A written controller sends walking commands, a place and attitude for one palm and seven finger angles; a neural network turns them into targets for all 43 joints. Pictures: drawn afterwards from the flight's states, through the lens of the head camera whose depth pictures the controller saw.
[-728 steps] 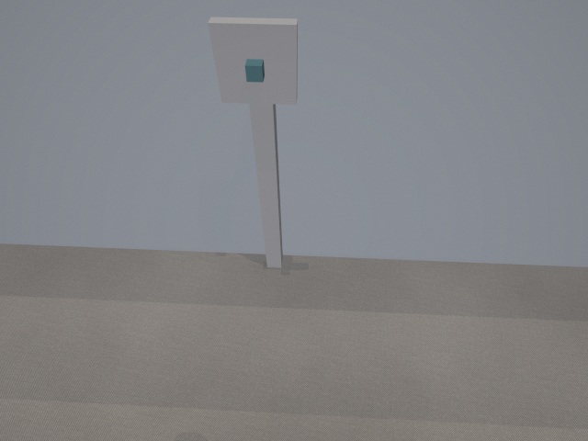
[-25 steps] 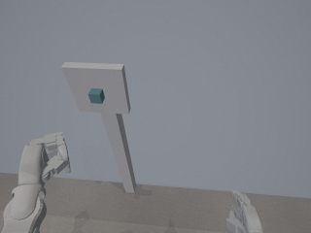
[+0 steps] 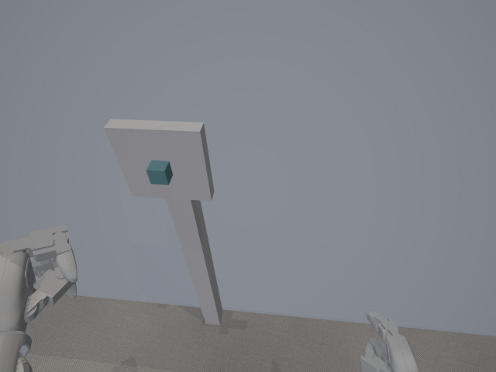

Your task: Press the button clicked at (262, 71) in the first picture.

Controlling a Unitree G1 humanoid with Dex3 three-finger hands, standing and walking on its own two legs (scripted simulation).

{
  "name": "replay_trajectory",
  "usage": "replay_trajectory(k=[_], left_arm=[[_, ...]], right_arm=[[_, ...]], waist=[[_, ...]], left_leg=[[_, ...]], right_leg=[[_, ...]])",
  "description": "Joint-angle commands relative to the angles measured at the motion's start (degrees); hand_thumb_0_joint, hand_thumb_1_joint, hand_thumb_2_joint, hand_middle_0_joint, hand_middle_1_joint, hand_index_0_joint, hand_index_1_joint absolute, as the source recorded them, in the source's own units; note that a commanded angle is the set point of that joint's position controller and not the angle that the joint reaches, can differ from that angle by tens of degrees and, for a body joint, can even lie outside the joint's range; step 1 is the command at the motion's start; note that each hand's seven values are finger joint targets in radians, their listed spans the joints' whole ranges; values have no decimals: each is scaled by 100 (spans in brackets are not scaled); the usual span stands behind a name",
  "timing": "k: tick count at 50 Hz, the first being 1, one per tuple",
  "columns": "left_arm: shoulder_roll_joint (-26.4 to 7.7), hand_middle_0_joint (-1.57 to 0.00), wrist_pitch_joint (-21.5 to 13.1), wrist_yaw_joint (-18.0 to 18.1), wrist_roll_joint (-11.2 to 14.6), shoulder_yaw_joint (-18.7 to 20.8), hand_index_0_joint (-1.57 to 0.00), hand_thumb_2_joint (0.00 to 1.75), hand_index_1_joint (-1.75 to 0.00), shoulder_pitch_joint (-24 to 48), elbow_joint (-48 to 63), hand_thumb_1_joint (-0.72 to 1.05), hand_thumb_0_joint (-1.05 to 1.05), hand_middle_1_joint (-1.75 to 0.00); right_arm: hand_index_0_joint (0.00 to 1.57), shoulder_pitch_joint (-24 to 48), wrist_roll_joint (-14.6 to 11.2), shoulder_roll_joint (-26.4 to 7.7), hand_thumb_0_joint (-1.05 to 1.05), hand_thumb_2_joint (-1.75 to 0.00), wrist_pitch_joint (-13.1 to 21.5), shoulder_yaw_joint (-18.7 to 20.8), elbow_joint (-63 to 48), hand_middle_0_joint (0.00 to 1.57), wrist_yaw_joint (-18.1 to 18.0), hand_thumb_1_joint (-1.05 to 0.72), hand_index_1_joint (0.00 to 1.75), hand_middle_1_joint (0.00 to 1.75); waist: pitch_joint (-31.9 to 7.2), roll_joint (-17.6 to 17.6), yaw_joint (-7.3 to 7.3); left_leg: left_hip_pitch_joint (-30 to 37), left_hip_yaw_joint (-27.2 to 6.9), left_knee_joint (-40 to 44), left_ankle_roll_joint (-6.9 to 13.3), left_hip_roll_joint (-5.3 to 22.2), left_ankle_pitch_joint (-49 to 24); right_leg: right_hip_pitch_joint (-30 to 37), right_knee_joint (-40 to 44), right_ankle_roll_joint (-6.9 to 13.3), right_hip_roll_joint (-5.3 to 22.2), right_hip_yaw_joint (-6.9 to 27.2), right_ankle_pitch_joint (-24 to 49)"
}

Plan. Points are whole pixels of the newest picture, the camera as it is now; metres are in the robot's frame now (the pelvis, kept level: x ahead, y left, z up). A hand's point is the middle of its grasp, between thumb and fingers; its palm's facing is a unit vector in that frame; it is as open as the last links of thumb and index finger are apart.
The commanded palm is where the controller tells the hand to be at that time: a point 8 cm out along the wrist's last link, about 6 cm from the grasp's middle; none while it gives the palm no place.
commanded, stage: draw the hand back to the body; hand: left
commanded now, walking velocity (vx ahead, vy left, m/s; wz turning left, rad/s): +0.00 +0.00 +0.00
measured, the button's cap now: (160, 171) +0.44 +0.24 +0.09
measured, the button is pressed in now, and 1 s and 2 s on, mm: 0 0 0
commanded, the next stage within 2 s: step back with the hand held close in 0.26 s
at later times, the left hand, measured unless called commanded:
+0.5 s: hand (64, 278) +0.17 +0.24 +0.16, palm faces +0.41 -0.81 -0.42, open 3.1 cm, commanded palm +0.11 +0.27 +0.17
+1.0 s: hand out of the picture +0.09 +0.27 +0.15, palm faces +0.36 -0.80 -0.49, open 3.1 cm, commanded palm +0.03 +0.31 +0.17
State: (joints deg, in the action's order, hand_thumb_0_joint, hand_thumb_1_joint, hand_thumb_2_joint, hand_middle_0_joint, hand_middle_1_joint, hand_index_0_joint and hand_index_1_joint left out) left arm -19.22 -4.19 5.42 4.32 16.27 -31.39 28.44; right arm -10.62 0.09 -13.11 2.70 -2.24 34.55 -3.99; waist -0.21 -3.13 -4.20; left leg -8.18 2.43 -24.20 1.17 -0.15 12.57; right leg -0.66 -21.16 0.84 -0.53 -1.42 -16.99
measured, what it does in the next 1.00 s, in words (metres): shifts its weight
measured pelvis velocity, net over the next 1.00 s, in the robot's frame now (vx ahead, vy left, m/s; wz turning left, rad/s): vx -0.09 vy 0.03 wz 0.02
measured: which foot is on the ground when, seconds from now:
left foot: down 0.00-1.00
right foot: down 0.00-1.00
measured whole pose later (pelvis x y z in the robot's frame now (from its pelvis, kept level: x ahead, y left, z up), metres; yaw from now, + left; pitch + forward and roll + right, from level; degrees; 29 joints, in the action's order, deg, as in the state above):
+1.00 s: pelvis -0.09 +0.03 -0.01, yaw +1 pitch -1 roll -2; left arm -23.4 -11.0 6.8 2.5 22.3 -35.9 33.3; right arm -11.2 -0.9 -12.6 0.0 -0.6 29.2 -4.3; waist 2.0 -1.4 -0.1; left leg -23.2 2.1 -30.3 4.0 -0.5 7.2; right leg -16.8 -30.7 -1.0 -0.9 -0.5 -13.7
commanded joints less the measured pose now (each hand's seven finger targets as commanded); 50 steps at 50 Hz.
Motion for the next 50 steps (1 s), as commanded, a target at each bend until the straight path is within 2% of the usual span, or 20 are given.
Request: replay_trajectory(k=[1, 2, 5, 7, 11, 16, 17, 19, 20, 21, 22, 24, 27, 30, 32, 36, 37, 40, 46, 50], left_arm=[[-772, -130, -346, 106, 3, 593, -130, 90, -150, 227, 1144, 90, 0, -150], [-735, -130, -323, 90, 2, 561, -130, 90, -150, 223, 1100, 90, 0, -150], [-738, -130, -326, 104, -11, 557, -130, 90, -150, 380, 1018, 90, 0, -150], [-830, -130, -328, 111, 2, 624, -130, 90, -150, 377, 1069, 90, 0, -150], [-890, -130, -381, 150, -5, 643, -130, 90, -150, 479, 1305, 90, 0, -150], [-901, -130, -374, 170, 4, 664, -130, 90, -150, 412, 1298, 90, 0, -150], [-924, -130, -365, 159, 14, 689, -130, 90, -150, 365, 1224, 90, 0, -150], [-766, -130, -340, 147, 12, 549, -130, 90, -150, 521, 850, 90, 0, -150], [-1605, -130, -549, 180, -38, 1384, -130, 90, -150, 1105, 1391, 90, 0, -150], [-1159, -130, -541, 122, -25, 1043, -130, 90, -150, 487, 864, 90, 0, -150], [-1209, -130, -553, 100, -60, 1021, -130, 90, -150, 505, 978, 90, 0, -150], [-886, -130, -550, 63, -80, 713, -130, 90, -150, 147, 863, 90, 0, -150], [-994, -130, -558, 77, -63, 813, -130, 90, -150, -153, 1059, 90, 0, -150], [-1165, -130, -596, 126, -36, 964, -130, 90, -150, -314, 1337, 90, 0, -150], [-1426, -130, -657, 176, -25, 1186, -130, 90, -150, -302, 1655, 90, 0, -150], [-1416, -130, -760, 233, -6, 1237, -130, 90, -150, -558, 1865, 90, 0, -150], [-1507, -130, -778, 249, -2, 1354, -130, 90, -150, -635, 1867, 90, 0, -150], [-1323, -130, -844, 258, -12, 1245, -130, 90, -150, -760, 1711, 90, 0, -150], [-1105, -130, -994, 274, -147, 1187, -130, 90, -150, -601, 1561, 90, 0, -150], [-1103, -130, -1073, 281, -248, 1230, -130, 90, -150, -401, 1635, 90, 0, -150]], right_arm=[[20, 783, -1, -535, 0, -90, 313, 252, -969, 20, -28, -90, 30, 30], [20, 804, 6, -548, 0, -90, 318, 277, -959, 20, -34, -90, 30, 30], [20, 767, 7, -553, 0, -90, 264, 278, -955, 20, -71, -90, 30, 30], [20, 804, 24, -565, 0, -90, 274, 283, -966, 20, -85, -90, 30, 30], [20, 827, 22, -529, 0, -90, 302, 257, -989, 20, -109, -90, 30, 30], [20, 846, 20, -514, 0, -90, 350, 238, -962, 20, -122, -90, 30, 30], [20, 889, 23, -522, 0, -90, 365, 260, -941, 20, -132, -90, 30, 30], [20, 847, 20, -514, 0, -90, 322, 252, -875, 20, -142, -90, 30, 30], [20, 703, -12, -681, 0, -90, 159, 318, -1095, 20, -83, -90, 30, 30], [20, 749, 7, -595, 0, -90, 64, 314, -984, 20, -76, -90, 30, 30], [20, 819, 1, -634, 0, -90, 8, 345, -1045, 20, -63, -90, 30, 30], [20, 725, -16, -639, 0, -90, -124, 363, -1104, 20, -35, -90, 30, 30], [20, 750, -41, -681, 0, -90, -245, 425, -1218, 20, -30, -90, 30, 30], [20, 720, -86, -638, 0, -90, -359, 451, -1342, 20, -31, -90, 30, 30], [20, 732, -91, -668, 0, -90, -380, 474, -1391, 20, -60, -90, 30, 30], [20, 628, -113, -679, 0, -90, -339, 500, -1476, 20, -64, -90, 30, 30], [20, 657, -105, -710, 0, -90, -319, 523, -1461, 20, -75, -90, 30, 30], [20, 585, -110, -707, 0, -90, -238, 522, -1456, 20, -60, -90, 30, 30], [20, 552, -98, -821, 0, -90, 13, 522, -1451, 20, -70, -90, 30, 30], [20, 525, -64, -801, 0, -90, 145, 548, -1424, 20, -78, -90, 30, 30]], waist=[[-243, 55, 59], [-168, 219, 70], [-171, 94, 83], [-218, 241, 46], [-456, -47, 26], [-338, -129, 23], [-204, 131, 18], [24, 181, 87], [174, 290, 238], [91, 515, 283], [73, 530, 260], [-194, 316, 325], [-557, 186, 304], [-798, 389, 312], [-911, 275, 311], [-1035, -107, 331], [-1065, -204, 311], [-868, -294, 344], [-319, -416, 371], [-219, -347, 359]], left_leg=[[709, -202, 139, 57, 114, -1660], [715, -182, 136, 69, 115, -1593], [707, -189, 193, 78, 105, -1364], [705, -186, 171, 98, 98, -1377], [748, -194, 152, 89, 69, -1342], [710, -188, 152, 74, 60, -1252], [684, -164, 143, 84, 73, -1203], [623, -147, 199, 95, 68, -1037], [289, -277, -115, 207, 179, -934], [282, -313, -236, 198, 178, -1007], [322, -260, -268, 191, 156, -1078], [328, -224, -236, 177, 216, -1424], [478, -196, -203, 191, 290, -1857], [324, -252, -183, 186, 340, -1936], [239, -280, -179, 174, 351, -2002], [-54, -419, -101, 182, 458, -2066], [-89, -450, -60, 191, 489, -1975], [-579, -636, 223, 231, 626, -1111], [-2547, -1176, 1061, 438, 941, 1983], [-3184, -1200, 1018, 453, 937, 2731]], right_leg=[[-757, 287, -20, 11, -18, 1879], [-823, 376, -28, -15, -8, 1850], [-827, 342, -30, 21, -12, 1623], [-786, 391, -33, 8, 11, 1692], [-665, 345, -22, 52, 37, 1678], [-718, 403, -17, 47, 44, 1621], [-811, 521, -33, 16, 73, 1602], [-908, 510, -43, 40, 65, 1441], [-1366, 822, -174, 334, 498, 1791], [-1344, 760, -180, 472, 445, 2073], [-1398, 741, -242, 486, 461, 2358], [-1278, 524, -286, 492, 314, 2484], [-1270, 384, -382, 414, 246, 2491], [-1131, 211, -357, 394, 217, 2423], [-1083, 107, -312, 369, 213, 2393], [-960, -199, -230, 271, 177, 2111], [-981, -233, -237, 233, 174, 1939], [-960, -404, -204, 145, 175, 1267], [-264, -1060, -170, -58, 198, 219], [-155, -1181, -91, -87, 282, -435]])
